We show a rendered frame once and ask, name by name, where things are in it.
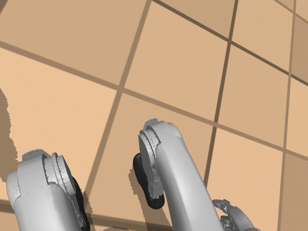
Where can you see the left robot foot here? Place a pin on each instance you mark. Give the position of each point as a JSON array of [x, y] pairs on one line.
[[86, 225]]

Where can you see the right robot foot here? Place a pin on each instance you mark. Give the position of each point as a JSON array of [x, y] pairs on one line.
[[142, 180]]

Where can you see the right robot hand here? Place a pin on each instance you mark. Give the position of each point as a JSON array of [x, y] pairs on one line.
[[236, 218]]

